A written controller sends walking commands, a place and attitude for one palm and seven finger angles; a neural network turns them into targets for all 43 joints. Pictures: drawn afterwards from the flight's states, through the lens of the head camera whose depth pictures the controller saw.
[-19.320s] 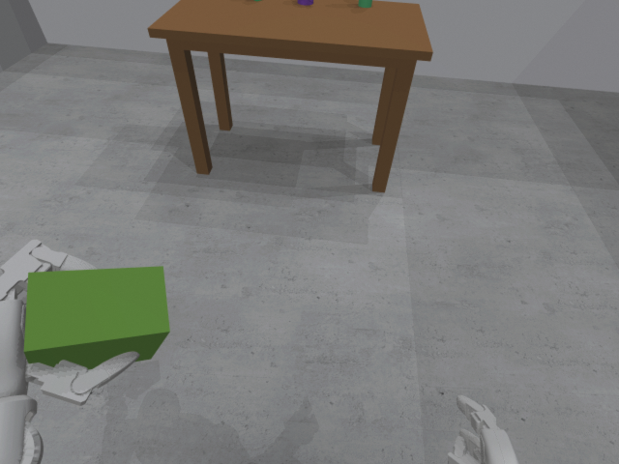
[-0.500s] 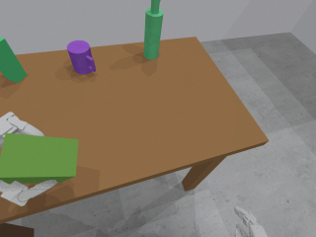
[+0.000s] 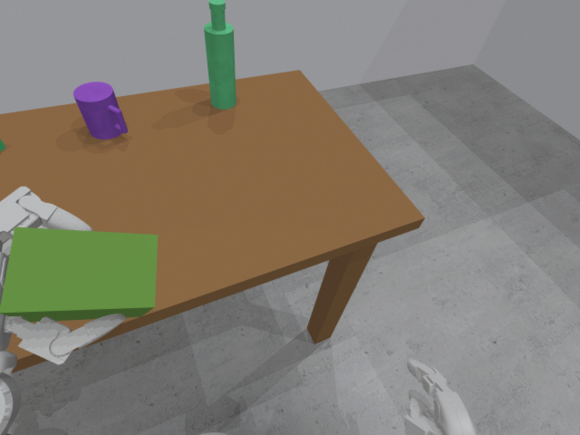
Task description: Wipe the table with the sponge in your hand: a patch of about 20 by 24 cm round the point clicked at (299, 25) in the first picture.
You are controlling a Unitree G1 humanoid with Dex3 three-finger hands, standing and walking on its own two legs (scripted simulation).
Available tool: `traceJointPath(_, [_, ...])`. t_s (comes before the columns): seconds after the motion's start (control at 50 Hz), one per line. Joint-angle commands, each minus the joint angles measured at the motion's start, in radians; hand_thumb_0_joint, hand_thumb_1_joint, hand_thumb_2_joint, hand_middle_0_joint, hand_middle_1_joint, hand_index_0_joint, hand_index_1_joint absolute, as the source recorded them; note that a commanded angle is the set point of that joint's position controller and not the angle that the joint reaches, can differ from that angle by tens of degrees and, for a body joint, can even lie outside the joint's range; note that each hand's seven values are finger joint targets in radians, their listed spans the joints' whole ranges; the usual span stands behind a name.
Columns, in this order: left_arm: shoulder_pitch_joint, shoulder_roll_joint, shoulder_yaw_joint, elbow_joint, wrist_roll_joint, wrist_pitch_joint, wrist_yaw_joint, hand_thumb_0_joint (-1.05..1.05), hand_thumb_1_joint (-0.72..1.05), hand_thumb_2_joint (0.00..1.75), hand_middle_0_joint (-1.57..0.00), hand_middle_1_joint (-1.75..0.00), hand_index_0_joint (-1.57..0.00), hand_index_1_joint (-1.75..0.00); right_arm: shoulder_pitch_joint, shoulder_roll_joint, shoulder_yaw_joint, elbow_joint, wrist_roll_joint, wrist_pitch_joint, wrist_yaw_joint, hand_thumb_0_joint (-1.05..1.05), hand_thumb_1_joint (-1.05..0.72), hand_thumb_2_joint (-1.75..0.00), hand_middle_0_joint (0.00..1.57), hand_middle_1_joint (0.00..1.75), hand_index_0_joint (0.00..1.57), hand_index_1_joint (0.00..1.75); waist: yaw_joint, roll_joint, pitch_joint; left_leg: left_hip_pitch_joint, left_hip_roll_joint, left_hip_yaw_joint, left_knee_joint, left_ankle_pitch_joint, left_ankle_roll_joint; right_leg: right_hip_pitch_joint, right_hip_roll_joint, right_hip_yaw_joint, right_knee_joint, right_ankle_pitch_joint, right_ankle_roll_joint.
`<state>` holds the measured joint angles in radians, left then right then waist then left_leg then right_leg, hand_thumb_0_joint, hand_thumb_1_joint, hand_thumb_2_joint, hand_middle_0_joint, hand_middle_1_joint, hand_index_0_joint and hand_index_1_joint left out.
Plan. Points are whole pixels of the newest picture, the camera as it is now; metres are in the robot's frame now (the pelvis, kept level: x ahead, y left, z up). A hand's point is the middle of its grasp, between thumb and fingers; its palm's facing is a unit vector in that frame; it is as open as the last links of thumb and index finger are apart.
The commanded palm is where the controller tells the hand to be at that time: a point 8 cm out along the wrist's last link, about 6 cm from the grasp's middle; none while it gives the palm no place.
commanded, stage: shuffle to correct the standing spot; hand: left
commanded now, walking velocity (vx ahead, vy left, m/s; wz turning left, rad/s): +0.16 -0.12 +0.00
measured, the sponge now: (108, 280) +0.23 +0.20 +0.15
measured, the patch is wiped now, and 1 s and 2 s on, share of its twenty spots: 0.00 0.00 0.00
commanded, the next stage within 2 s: none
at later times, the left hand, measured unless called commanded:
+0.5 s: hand (157, 300) +0.21 +0.15 +0.16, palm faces +0.29 -0.87 -0.40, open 10.7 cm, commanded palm +0.16 +0.19 +0.19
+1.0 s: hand (228, 324) +0.19 +0.08 +0.18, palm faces +0.34 -0.80 -0.50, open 10.7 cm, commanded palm +0.14 +0.13 +0.19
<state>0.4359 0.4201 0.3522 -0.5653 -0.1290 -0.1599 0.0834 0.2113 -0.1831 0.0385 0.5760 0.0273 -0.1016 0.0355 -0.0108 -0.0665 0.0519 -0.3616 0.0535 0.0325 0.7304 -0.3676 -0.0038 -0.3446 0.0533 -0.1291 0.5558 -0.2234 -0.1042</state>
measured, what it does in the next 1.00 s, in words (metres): steps to the right: left foot, then right foot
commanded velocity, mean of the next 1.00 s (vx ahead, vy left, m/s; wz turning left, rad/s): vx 0.17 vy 0.05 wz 0.01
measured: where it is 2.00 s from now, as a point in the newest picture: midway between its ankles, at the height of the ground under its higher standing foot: outside the picture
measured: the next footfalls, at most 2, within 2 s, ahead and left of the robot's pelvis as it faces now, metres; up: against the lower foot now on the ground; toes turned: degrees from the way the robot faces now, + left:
left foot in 0.40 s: +0.06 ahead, +0.05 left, +0.00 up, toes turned +2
right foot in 0.80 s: +0.09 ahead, -0.13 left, +0.00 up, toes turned +3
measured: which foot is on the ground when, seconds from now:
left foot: down 0.00-0.20, up 0.22-0.38, down 0.40-0.80, up 0.82-1.00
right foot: down 0.00-0.66, up 0.68-0.78, down 0.80-1.00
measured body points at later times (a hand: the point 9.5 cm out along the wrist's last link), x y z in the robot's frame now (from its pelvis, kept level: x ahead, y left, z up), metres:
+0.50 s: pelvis -0.01 -0.08 +0.00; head -0.02 -0.07 +0.45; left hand +0.19 +0.19 +0.18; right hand +0.16 -0.31 -0.06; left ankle -0.01 +0.09 -0.72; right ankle +0.05 -0.06 -0.73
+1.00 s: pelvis -0.01 -0.16 +0.01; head +0.01 -0.19 +0.46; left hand +0.17 +0.12 +0.21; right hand +0.13 -0.39 -0.10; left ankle +0.00 -0.01 -0.65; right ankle +0.04 -0.19 -0.73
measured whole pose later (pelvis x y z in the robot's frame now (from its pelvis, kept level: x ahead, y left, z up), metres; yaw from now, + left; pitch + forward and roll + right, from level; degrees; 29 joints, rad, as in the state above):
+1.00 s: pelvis -0.01 -0.16 +0.01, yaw +2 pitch -1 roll +3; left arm 0.53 0.38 0.36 -0.48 -0.06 -0.15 0.08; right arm 0.25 -0.23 0.00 0.62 0.04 -0.08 -0.03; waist -0.02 0.03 0.05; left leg -0.50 0.02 0.04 1.05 -0.27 0.00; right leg -0.28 0.03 -0.11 0.47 -0.19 -0.12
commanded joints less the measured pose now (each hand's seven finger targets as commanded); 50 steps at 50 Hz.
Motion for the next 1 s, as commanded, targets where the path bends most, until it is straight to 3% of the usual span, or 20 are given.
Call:
traceJointPath(0.0, [-0.012, 0.206, 0.2, -0.21, -0.017, -0.081, 0.041, 0.0, 0.1, 1.3, -1.2, -1.6, -1.2, -1.6, -0.078, -0.139, -0.063, -0.144, -0.011, -0.059, -0.054, 0.0, -0.9, -0.9, 0.2, 0.3, 0.2, 0.3, 0.012, 0.28, -0.144, 0.156, 0.119, -0.182, -0.365, -0.044, 0.053, -0.069, -0.139, 0.168, -0.045, -0.181, 0.043])
traceJointPath(0.02, [-0.008, 0.187, 0.185, -0.195, -0.009, -0.072, 0.037, 0.0, 0.1, 1.3, -1.2, -1.6, -1.2, -1.6, -0.078, -0.157, -0.073, -0.156, -0.009, -0.055, -0.062, 0.0, -0.9, -0.9, 0.2, 0.3, 0.2, 0.3, 0.017, 0.34, -0.152, 0.134, 0.197, -0.285, -0.421, -0.07, 0.086, -0.055, -0.095, 0.116, 0.027, -0.166, 0.076])
traceJointPath(0.1, [-0.107, 0.164, 0.148, -0.141, 0.035, -0.04, 0.032, 0.0, 0.1, 1.3, -1.2, -1.6, -1.2, -1.6, -0.098, -0.153, -0.071, -0.163, -0.007, -0.044, -0.076, 0.0, -0.9, -0.9, 0.2, 0.3, 0.2, 0.3, 0.027, 0.217, -0.12, -0.016, 0.192, -0.198, -0.413, -0.2, 0.082, 0.098, -0.101, 0.083, -0.004, -0.165, 0.087])
traceJointPath(0.18, [-0.177, 0.113, 0.054, -0.084, 0.054, 0.006, 0.025, 0.0, 0.1, 1.3, -1.2, -1.6, -1.2, -1.6, -0.068, -0.152, -0.061, -0.15, 0.001, -0.055, -0.084, 0.0, -0.9, -0.9, 0.2, 0.3, 0.2, 0.3, 0.014, -0.12, -0.104, -0.008, -0.02, 0.022, 0.021, -0.13, 0.027, 0.061, -0.276, 0.377, -0.354, -0.376, -0.024])
traceJointPath(0.22, [-0.211, 0.126, 0.052, -0.1, 0.055, 0.02, 0.033, 0.0, 0.1, 1.3, -1.2, -1.6, -1.2, -1.6, -0.079, -0.149, -0.048, -0.14, -0.004, -0.071, -0.084, 0.0, -0.9, -0.9, 0.2, 0.3, 0.2, 0.3, 0.011, -0.081, -0.11, -0.002, -0.007, 0.03, 0.09, -0.071, 0.023, 0.041, -0.349, 0.45, -0.426, -0.413, -0.047])
traceJointPath(0.26, [-0.174, 0.176, 0.091, -0.118, 0.065, 0.015, 0.045, 0.0, 0.1, 1.3, -1.2, -1.6, -1.2, -1.6, -0.091, -0.152, -0.044, -0.129, -0.002, -0.066, -0.084, 0.0, -0.9, -0.9, 0.2, 0.3, 0.2, 0.3, 0.014, 0.035, -0.125, 0.016, 0.01, 0.019, -0.001, -0.059, 0.029, 0.088, -0.343, 0.411, -0.391, -0.286, 0.066])
traceJointPath(0.38, [-0.04, 0.148, 0.125, -0.154, 0.052, -0.017, 0.049, 0.0, 0.1, 1.3, -1.2, -1.6, -1.2, -1.6, -0.098, -0.15, -0.04, -0.168, -0.022, -0.038, -0.099, 0.0, -0.9, -0.9, 0.2, 0.3, 0.2, 0.3, 0.009, 0.197, -0.154, 0.145, 0.091, -0.095, -0.336, 0.043, 0.087, 0.127, -0.161, 0.21, -0.188, -0.132, 0.088])
traceJointPath(0.42, [-0.036, 0.156, 0.147, -0.132, 0.05, -0.012, 0.044, 0.0, 0.1, 1.3, -1.2, -1.6, -1.2, -1.6, -0.099, -0.163, -0.056, -0.167, -0.006, -0.018, -0.095, 0.0, -0.9, -0.9, 0.2, 0.3, 0.2, 0.3, 0.02, 0.173, -0.156, 0.045, 0.088, -0.08, -0.255, 0.001, 0.082, 0.193, -0.158, 0.266, -0.24, -0.106, 0.158])
traceJointPath(0.5, [-0.099, 0.151, 0.128, -0.132, 0.053, -0.001, 0.042, 0.0, 0.1, 1.3, -1.2, -1.6, -1.2, -1.6, -0.096, -0.146, -0.051, -0.158, 0.0, -0.027, -0.091, 0.0, -0.9, -0.9, 0.2, 0.3, 0.2, 0.3, 0.022, 0.008, -0.123, -0.06, -0.017, 0.027, -0.002, -0.061, 0.037, 0.243, -0.309, 0.446, -0.43, -0.129, 0.072])
traceJointPath(0.52, [-0.097, 0.141, 0.121, -0.099, 0.055, -0.004, 0.044, 0.0, 0.1, 1.3, -1.2, -1.6, -1.2, -1.6, -0.092, -0.141, -0.045, -0.148, -0.002, -0.034, -0.089, 0.0, -0.9, -0.9, 0.2, 0.3, 0.2, 0.3, 0.02, 0.028, -0.143, -0.069, -0.013, 0.013, 0.003, -0.045, 0.04, 0.273, -0.311, 0.443, -0.415, -0.054, 0.09])
traceJointPath(0.58, [-0.111, 0.1, 0.074, -0.041, 0.063, -0.005, 0.045, 0.0, 0.1, 1.3, -1.2, -1.6, -1.2, -1.6, -0.066, -0.128, -0.048, -0.107, 0.008, -0.051, -0.082, 0.0, -0.9, -0.9, 0.2, 0.3, 0.2, 0.3, 0.003, 0.022, -0.153, 0.132, -0.059, 0.104, -0.219, -0.009, 0.049, 0.21, -0.208, 0.257, -0.407, 0.113, 0.452])
traceJointPath(0.6, [-0.093, 0.089, 0.056, -0.009, 0.057, 0.004, 0.045, 0.0, 0.1, 1.3, -1.2, -1.6, -1.2, -1.6, -0.054, -0.138, -0.056, -0.098, 0.006, -0.058, -0.086, 0.0, -0.9, -0.9, 0.2, 0.3, 0.2, 0.3, -0.008, -0.008, -0.135, 0.295, -0.058, 0.118, -0.366, 0.025, 0.068, 0.131, -0.129, 0.138, -0.337, 0.152, 0.429])
traceJointPath(0.66, [-0.165, 0.086, 0.018, -0.029, 0.096, 0.035, 0.049, 0.0, 0.1, 1.3, -1.2, -1.6, -1.2, -1.6, -0.165, -0.147, -0.062, -0.194, -0.042, -0.025, -0.07, 0.0, -0.9, -0.9, 0.2, 0.3, 0.2, 0.3, 0.004, 0.472, -0.081, 0.17, 0.403, -0.514, -0.513, -0.063, 0.294, -0.128, -0.101, 0.241, 0.649, -0.281, 0.11])
traceJointPath(0.68, [-0.253, 0.124, 0.047, -0.091, 0.103, 0.031, 0.04, 0.0, 0.1, 1.3, -1.2, -1.6, -1.2, -1.6, -0.188, -0.142, -0.075, -0.191, -0.038, -0.014, -0.063, 0.0, -0.9, -0.9, 0.2, 0.3, 0.2, 0.3, 0.026, 0.35, -0.041, 0.152, 0.352, -0.405, -0.513, -0.055, 0.264, -0.176, -0.113, 0.265, 0.703, -0.267, 0.084])
traceJointPath(0.76, [-0.034, 0.225, 0.188, -0.048, 0.088, 0.003, 0.028, 0.0, 0.1, 1.3, -1.2, -1.6, -1.2, -1.6, -0.086, -0.151, -0.066, -0.169, 0.009, -0.024, -0.072, 0.0, -0.9, -0.9, 0.2, 0.3, 0.2, 0.3, 0.078, -0.05, -0.087, -0.107, 0.019, 0.02, -0.013, -0.053, 0.066, 0.272, -0.107, 0.148, -0.193, -0.058, 0.115])
traceJointPath(0.78, [-0.055, 0.229, 0.163, -0.101, 0.088, -0.008, 0.02, 0.0, 0.1, 1.3, -1.2, -1.6, -1.2, -1.6, -0.106, -0.134, -0.067, -0.181, 0.004, -0.015, -0.07, 0.0, -0.9, -0.9, 0.2, 0.3, 0.2, 0.3, 0.054, -0.296, -0.076, -0.248, -0.082, 0.036, 0.33, -0.126, 0.034, 0.267, -0.306, 0.506, -0.342, -0.088, 0.032])
traceJointPath(0.8, [-0.13, 0.218, 0.156, -0.157, 0.068, -0.012, 0.018, 0.0, 0.1, 1.3, -1.2, -1.6, -1.2, -1.6, -0.117, -0.131, -0.066, -0.176, 0.016, -0.018, -0.074, 0.0, -0.9, -0.9, 0.2, 0.3, 0.2, 0.3, 0.017, -0.22, -0.059, -0.266, -0.069, -0.041, 0.51, -0.065, 0.009, 0.164, -0.422, 0.63, -0.424, -0.096, -0.027])
traceJointPath(0.84, [-0.112, 0.183, 0.144, -0.144, 0.06, -0.02, 0.001, 0.0, 0.1, 1.3, -1.2, -1.6, -1.2, -1.6, -0.088, -0.159, -0.085, -0.13, 0.016, -0.037, -0.068, 0.0, -0.9, -0.9, 0.2, 0.3, 0.2, 0.3, -0.001, 0.057, -0.06, -0.231, -0.006, -0.089, 0.549, 0.044, 0.001, 0.058, -0.411, 0.582, -0.42, -0.227, -0.043])
traceJointPath(0.88, [-0.036, 0.194, 0.17, -0.163, 0.057, -0.036, 0.002, 0.0, 0.1, 1.3, -1.2, -1.6, -1.2, -1.6, -0.089, -0.148, -0.085, -0.124, 0.016, -0.033, -0.061, 0.0, -0.9, -0.9, 0.2, 0.3, 0.2, 0.3, -0.007, 0.17, -0.066, -0.249, 0.031, -0.095, 0.498, 0.116, -0.004, 0.091, -0.396, 0.483, -0.35, 0.039, -0.053])
traceJointPath(0.98, [0.053, 0.132, 0.156, 0.022, 0.051, -0.05, 0.038, 0.0, 0.1, 1.3, -1.2, -1.6, -1.2, -1.6, -0.04, -0.134, -0.077, -0.106, 0.004, -0.035, -0.081, 0.0, -0.9, -0.9, 0.2, 0.3, 0.2, 0.3, 0.0, -0.041, -0.176, -0.073, -0.019, 0.016, 0.081, 0.102, 0.013, 0.174, -0.3, 0.273, -0.289, 0.11, 0.026])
